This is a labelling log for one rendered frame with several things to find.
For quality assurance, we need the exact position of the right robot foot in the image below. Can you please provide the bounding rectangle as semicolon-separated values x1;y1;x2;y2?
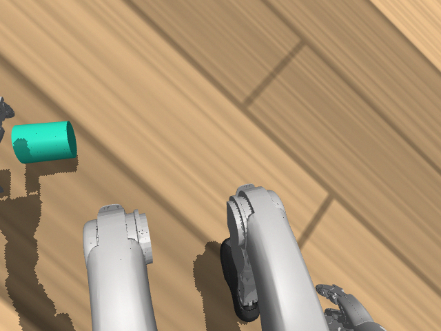
220;238;260;322

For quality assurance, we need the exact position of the can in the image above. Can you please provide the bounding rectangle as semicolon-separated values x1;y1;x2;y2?
11;121;77;163

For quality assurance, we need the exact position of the right robot hand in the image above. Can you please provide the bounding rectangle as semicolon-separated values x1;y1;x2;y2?
316;284;374;331

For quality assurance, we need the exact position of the left robot hand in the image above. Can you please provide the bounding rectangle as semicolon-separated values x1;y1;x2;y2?
0;97;14;193

